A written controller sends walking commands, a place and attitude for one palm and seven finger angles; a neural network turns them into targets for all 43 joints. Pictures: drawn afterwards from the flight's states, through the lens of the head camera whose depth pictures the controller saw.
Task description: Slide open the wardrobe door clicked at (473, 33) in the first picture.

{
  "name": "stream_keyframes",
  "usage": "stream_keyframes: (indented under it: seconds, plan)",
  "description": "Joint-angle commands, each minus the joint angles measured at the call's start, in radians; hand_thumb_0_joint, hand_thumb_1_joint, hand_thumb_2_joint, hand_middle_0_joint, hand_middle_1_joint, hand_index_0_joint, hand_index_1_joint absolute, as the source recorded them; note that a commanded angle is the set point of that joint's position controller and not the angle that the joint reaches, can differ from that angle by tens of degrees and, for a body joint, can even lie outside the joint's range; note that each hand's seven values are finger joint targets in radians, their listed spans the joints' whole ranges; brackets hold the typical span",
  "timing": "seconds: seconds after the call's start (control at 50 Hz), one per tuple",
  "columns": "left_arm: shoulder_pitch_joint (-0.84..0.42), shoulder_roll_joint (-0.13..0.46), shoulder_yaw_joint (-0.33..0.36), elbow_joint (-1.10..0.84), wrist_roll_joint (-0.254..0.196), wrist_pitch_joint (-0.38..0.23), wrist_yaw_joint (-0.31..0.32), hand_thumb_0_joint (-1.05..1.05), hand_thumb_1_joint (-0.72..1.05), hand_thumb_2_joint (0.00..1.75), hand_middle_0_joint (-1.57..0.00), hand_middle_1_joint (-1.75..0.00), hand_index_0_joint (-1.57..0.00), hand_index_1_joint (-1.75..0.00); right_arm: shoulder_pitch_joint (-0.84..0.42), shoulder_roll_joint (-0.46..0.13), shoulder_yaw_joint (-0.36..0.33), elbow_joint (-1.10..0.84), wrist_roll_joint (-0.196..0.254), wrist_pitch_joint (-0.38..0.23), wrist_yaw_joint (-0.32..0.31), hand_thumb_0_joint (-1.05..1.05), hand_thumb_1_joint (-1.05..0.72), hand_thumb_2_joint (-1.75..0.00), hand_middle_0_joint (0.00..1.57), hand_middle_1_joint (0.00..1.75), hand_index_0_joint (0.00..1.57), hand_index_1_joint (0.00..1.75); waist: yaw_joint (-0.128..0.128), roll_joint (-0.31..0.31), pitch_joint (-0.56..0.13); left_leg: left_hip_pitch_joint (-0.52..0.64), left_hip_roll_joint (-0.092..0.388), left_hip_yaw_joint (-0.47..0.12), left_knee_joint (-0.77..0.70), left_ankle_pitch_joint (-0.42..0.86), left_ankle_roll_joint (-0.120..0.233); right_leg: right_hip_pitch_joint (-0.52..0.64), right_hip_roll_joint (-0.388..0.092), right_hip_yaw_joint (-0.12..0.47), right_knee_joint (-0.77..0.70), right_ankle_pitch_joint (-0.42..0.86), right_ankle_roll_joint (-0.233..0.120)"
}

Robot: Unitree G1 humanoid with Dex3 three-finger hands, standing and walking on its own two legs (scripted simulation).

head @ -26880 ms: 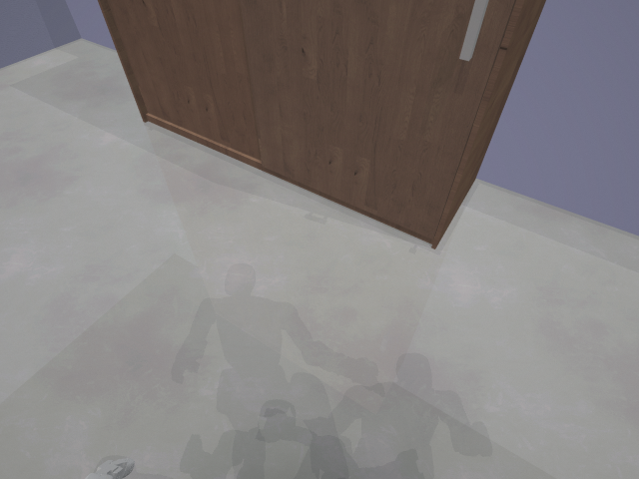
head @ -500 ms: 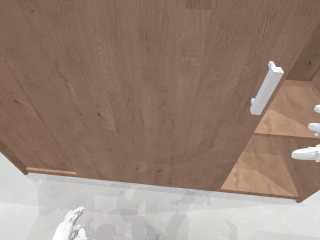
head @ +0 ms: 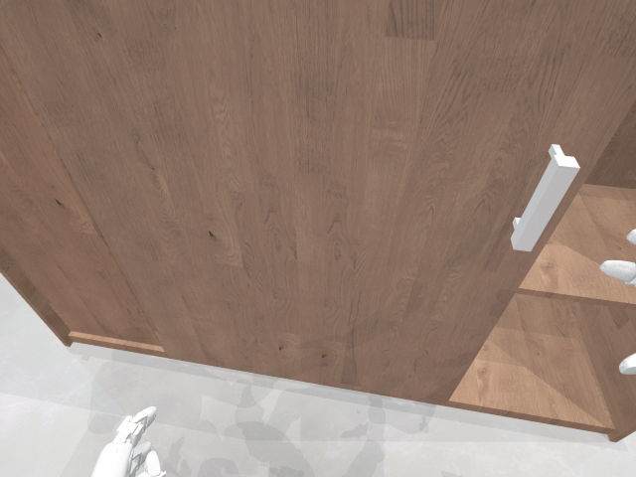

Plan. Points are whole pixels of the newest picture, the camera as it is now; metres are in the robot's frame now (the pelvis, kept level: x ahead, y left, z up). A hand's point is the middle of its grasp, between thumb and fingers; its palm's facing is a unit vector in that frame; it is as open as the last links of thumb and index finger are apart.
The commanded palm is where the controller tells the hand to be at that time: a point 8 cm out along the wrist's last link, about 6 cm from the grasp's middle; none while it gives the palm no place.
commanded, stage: draw the hand back to the body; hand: right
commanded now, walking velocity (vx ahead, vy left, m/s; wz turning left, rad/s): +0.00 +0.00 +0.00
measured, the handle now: (537, 198) +0.50 -0.30 +0.12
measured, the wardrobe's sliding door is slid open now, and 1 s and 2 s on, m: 0.49 0.49 0.49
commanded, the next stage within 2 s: step back with the hand held close in 1.32 s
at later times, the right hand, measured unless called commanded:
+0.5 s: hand out of the picture +0.22 -0.32 +0.16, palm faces +0.48 +0.85 -0.23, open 13.1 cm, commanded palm +0.17 -0.34 +0.17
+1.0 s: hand out of the picture +0.16 -0.27 +0.18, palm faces +0.43 +0.84 -0.33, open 8.3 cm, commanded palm +0.12 -0.31 +0.19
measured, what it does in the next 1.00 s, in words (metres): stands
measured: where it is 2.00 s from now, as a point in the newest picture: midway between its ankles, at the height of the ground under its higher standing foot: outside the picture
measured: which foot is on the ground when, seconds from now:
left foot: down 0.00-1.00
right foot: down 0.00-1.00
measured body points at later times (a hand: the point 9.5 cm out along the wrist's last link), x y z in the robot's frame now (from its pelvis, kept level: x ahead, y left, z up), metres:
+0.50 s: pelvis -0.03 -0.03 +0.01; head -0.04 -0.03 +0.46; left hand +0.18 +0.17 -0.05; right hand +0.19 -0.36 +0.17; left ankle -0.04 +0.10 -0.72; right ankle +0.07 -0.07 -0.72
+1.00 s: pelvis -0.03 -0.02 +0.02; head -0.06 -0.01 +0.46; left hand +0.15 +0.21 -0.06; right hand +0.13 -0.31 +0.20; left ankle -0.04 +0.10 -0.72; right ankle +0.07 -0.07 -0.72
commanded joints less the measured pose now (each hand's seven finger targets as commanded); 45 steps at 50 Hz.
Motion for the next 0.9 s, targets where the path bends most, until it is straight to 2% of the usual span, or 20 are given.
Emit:
stream_keyframes:
  seconds: [0.0, 0.14, 0.22, 0.24, 0.28, 0.3, 0.32, 0.34, 0.36, 0.4, 0.42, 0.48, 0.52, 0.54, 0.58, 0.64, 0.66, 0.76, 0.84, 0.88]
  plan:
    - [-0.132, 0.115, 0.036, -0.205, -0.001, -0.087, -0.004, 0.00, 0.90, 0.90, -0.20, -0.30, -0.20, -0.30, -0.169, -0.259, -0.051, -0.376, 0.037, -0.023, -0.063, 0.00, 0.55, -0.20, 0.25, 1.15, 0.25, 1.15, -0.052, -0.073, -0.151, -0.195, 0.004, -0.055, -0.127, 0.166, -0.036, 0.378, -0.010, 0.206, -0.111, 0.078, 0.020]
    - [-0.182, 0.103, 0.022, -0.175, 0.002, -0.111, 0.015, 0.00, 0.90, 0.90, -0.20, -0.30, -0.20, -0.30, -0.176, -0.146, 0.046, -0.563, 0.007, 0.039, -0.143, 0.00, 0.51, -0.22, 0.25, 1.13, 0.25, 1.13, -0.033, -0.121, -0.101, -0.193, 0.002, -0.026, -0.153, 0.108, -0.009, 0.440, -0.028, 0.265, -0.209, -0.076, 0.039]
    - [-0.208, 0.103, 0.011, -0.157, 0.006, -0.112, 0.024, 0.00, 0.90, 0.90, -0.20, -0.30, -0.20, -0.30, -0.191, -0.169, 0.023, -0.622, -0.005, 0.064, -0.177, 0.00, 0.37, -0.29, 0.24, 1.04, 0.24, 1.04, -0.042, -0.098, -0.097, -0.153, 0.003, -0.027, -0.181, 0.089, -0.003, 0.448, -0.026, 0.291, -0.258, -0.154, 0.047]
    - [-0.201, 0.106, 0.016, -0.130, 0.051, -0.111, -0.001, 0.00, 0.90, 0.90, -0.20, -0.30, -0.20, -0.30, -0.227, -0.192, 0.051, -0.676, -0.168, -0.009, -0.362, 0.00, 0.33, -0.31, 0.24, 1.02, 0.24, 1.02, -0.037, -0.148, 0.014, -0.200, 0.018, -0.072, -0.232, 0.034, 0.012, 0.397, -0.021, 0.299, -0.293, -0.274, 0.060]
    - [-0.211, 0.090, 0.020, -0.113, 0.053, -0.097, -0.011, 0.00, 0.90, 0.90, -0.20, -0.30, -0.20, -0.30, -0.052, -0.018, 0.143, -0.663, -0.205, -0.032, -0.503, 0.00, 0.26, -0.34, 0.24, 0.98, 0.24, 0.98, -0.027, -0.135, 0.050, -0.149, 0.030, -0.056, -0.223, 0.020, 0.016, 0.383, -0.045, 0.338, -0.362, -0.413, 0.078]
    - [-0.209, 0.096, 0.025, -0.114, 0.053, -0.087, -0.013, 0.00, 0.90, 0.90, -0.20, -0.30, -0.20, -0.30, -0.026, -0.026, 0.140, -0.721, -0.218, -0.050, -0.545, 0.00, 0.22, -0.36, 0.24, 0.96, 0.24, 0.96, -0.033, -0.071, -0.004, -0.082, 0.028, -0.057, -0.235, 0.060, 0.017, 0.377, -0.034, 0.312, -0.348, -0.355, 0.065]
    - [-0.214, 0.106, 0.026, -0.112, 0.057, -0.080, -0.015, 0.00, 0.90, 0.90, -0.20, -0.30, -0.20, -0.30, -0.014, -0.081, 0.082, -0.767, -0.235, -0.059, -0.580, 0.00, 0.19, -0.37, 0.24, 0.94, 0.24, 0.94, -0.042, -0.088, -0.077, -0.042, 0.030, -0.065, -0.239, 0.096, 0.020, 0.414, -0.030, 0.303, -0.339, -0.269, 0.063]
    - [-0.214, 0.091, 0.030, -0.114, 0.065, -0.076, -0.019, 0.00, 0.90, 0.90, -0.20, -0.30, -0.20, -0.30, 0.044, -0.027, 0.129, -0.814, -0.246, -0.065, -0.605, 0.00, 0.15, -0.39, 0.24, 0.92, 0.24, 0.92, -0.041, -0.081, -0.098, -0.010, 0.032, -0.061, -0.230, 0.125, 0.020, 0.440, -0.034, 0.295, -0.331, -0.184, 0.065]
    - [-0.215, 0.098, 0.029, -0.111, 0.066, -0.069, -0.024, 0.00, 0.90, 0.90, -0.20, -0.30, -0.20, -0.30, 0.042, -0.052, 0.102, -0.824, -0.258, -0.071, -0.625, 0.00, 0.12, -0.41, 0.24, 0.89, 0.24, 0.89, -0.046, -0.065, -0.123, -0.007, 0.025, -0.062, -0.234, 0.138, 0.019, 0.462, -0.037, 0.298, -0.340, -0.157, 0.070]
    - [-0.239, 0.081, 0.031, -0.106, 0.061, -0.049, -0.024, 0.00, 0.90, 0.90, -0.20, -0.30, -0.20, -0.30, 0.098, 0.017, 0.164, -0.783, -0.266, -0.082, -0.644, 0.00, 0.04, -0.44, 0.23, 0.85, 0.23, 0.85, -0.037, -0.009, -0.026, -0.019, 0.021, -0.070, -0.259, 0.058, 0.008, 0.419, -0.039, 0.291, -0.380, -0.302, 0.064]
    - [-0.252, 0.085, 0.028, -0.106, 0.060, -0.039, -0.025, 0.00, 0.90, 0.90, -0.20, -0.30, -0.20, -0.30, 0.093, 0.009, 0.156, -0.786, -0.271, -0.083, -0.653, 0.00, 0.01, -0.46, 0.23, 0.83, 0.23, 0.83, -0.039, -0.040, 0.028, -0.030, 0.021, -0.075, -0.260, 0.026, 0.006, 0.398, -0.044, 0.303, -0.410, -0.367, 0.067]
    - [-0.259, 0.075, 0.031, -0.097, 0.071, -0.035, -0.024, 0.00, 0.90, 0.90, -0.20, -0.30, -0.20, -0.30, 0.088, 0.005, 0.151, -0.883, -0.292, -0.102, -0.676, 0.00, -0.10, -0.51, 0.23, 0.77, 0.23, 0.77, -0.047, -0.172, 0.004, 0.018, 0.025, -0.083, -0.240, 0.070, 0.012, 0.424, -0.045, 0.330, -0.427, -0.363, 0.083]
    - [-0.258, 0.086, 0.034, -0.098, 0.078, -0.037, -0.024, 0.00, 0.90, 0.90, -0.20, -0.30, -0.20, -0.30, 0.131, -0.067, 0.078, -0.931, -0.296, -0.115, -0.684, 0.00, -0.17, -0.55, 0.22, 0.73, 0.22, 0.73, -0.064, -0.104, -0.082, 0.070, 0.020, -0.079, -0.253, 0.126, 0.016, 0.448, -0.038, 0.309, -0.401, -0.217, 0.076]
    - [-0.261, 0.066, 0.038, -0.100, 0.080, -0.035, -0.024, 0.00, 0.90, 0.90, -0.20, -0.30, -0.20, -0.30, 0.215, 0.006, 0.129, -0.927, -0.288, -0.115, -0.681, 0.00, -0.21, -0.57, 0.22, 0.70, 0.22, 0.70, -0.060, -0.067, -0.054, 0.076, 0.021, -0.073, -0.256, 0.126, 0.016, 0.451, -0.040, 0.297, -0.392, -0.170, 0.077]
    - [-0.277, 0.058, 0.040, -0.101, 0.071, -0.024, -0.033, 0.00, 0.90, 0.90, -0.20, -0.30, -0.20, -0.30, 0.295, 0.041, 0.148, -0.903, -0.282, -0.120, -0.670, 0.00, -0.28, -0.60, 0.22, 0.66, 0.22, 0.66, -0.059, -0.018, 0.033, 0.042, 0.019, -0.075, -0.277, 0.050, 0.006, 0.414, -0.043, 0.284, -0.416, -0.286, 0.073]
    - [-0.284, 0.066, 0.044, -0.105, 0.071, -0.023, -0.038, 0.00, 0.90, 0.90, -0.20, -0.30, -0.20, -0.30, 0.306, 0.035, 0.142, -0.980, -0.292, -0.136, -0.673, 0.00, -0.39, -0.65, 0.22, 0.60, 0.22, 0.60, -0.060, -0.121, 0.067, 0.057, 0.022, -0.083, -0.246, 0.048, 0.005, 0.374, -0.054, 0.332, -0.453, -0.395, 0.085]
    - [-0.280, 0.076, 0.042, -0.102, 0.075, -0.026, -0.039, 0.00, 0.90, 0.90, -0.20, -0.30, -0.20, -0.30, 0.307, -0.010, 0.098, -0.999, -0.296, -0.142, -0.676, 0.00, -0.43, -0.67, 0.22, 0.58, 0.22, 0.58, -0.069, -0.124, 0.028, 0.071, 0.019, -0.085, -0.243, 0.080, 0.008, 0.388, -0.050, 0.332, -0.447, -0.362, 0.084]
    - [-0.275, 0.065, 0.051, -0.105, 0.075, -0.021, -0.038, 0.00, 0.90, 0.90, -0.20, -0.30, -0.20, -0.30, 0.446, 0.007, 0.094, -1.000, -0.283, -0.139, -0.670, 0.00, -0.61, -0.76, 0.21, 0.47, 0.21, 0.47, -0.070, -0.004, 0.053, 0.062, 0.024, -0.082, -0.291, 0.052, 0.003, 0.387, -0.034, 0.261, -0.401, -0.254, 0.062]
    - [-0.282, 0.054, 0.053, -0.107, 0.075, -0.026, -0.039, 0.00, 0.90, 0.90, -0.20, -0.30, -0.20, -0.30, 0.450, 0.037, 0.127, -1.098, -0.291, -0.150, -0.672, 0.00, -0.75, -0.83, 0.21, 0.38, 0.21, 0.38, -0.062, -0.122, 0.094, 0.064, 0.026, -0.090, -0.265, 0.033, 0.004, 0.363, -0.040, 0.294, -0.421, -0.345, 0.067]
    - [-0.278, 0.050, 0.052, -0.109, 0.081, -0.033, -0.036, 0.00, 0.90, 0.90, -0.20, -0.30, -0.20, -0.30, 0.482, 0.032, 0.117, -1.122, -0.288, -0.152, -0.674, 0.00, -0.83, -0.87, 0.20, 0.34, 0.20, 0.34, -0.067, -0.086, 0.063, 0.077, 0.025, -0.089, -0.263, 0.055, 0.003, 0.378, -0.037, 0.289, -0.411, -0.309, 0.063]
